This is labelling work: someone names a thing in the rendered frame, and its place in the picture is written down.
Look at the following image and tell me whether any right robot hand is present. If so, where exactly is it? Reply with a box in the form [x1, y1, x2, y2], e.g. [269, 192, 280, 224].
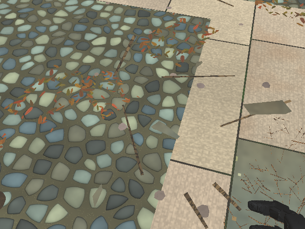
[248, 200, 305, 229]

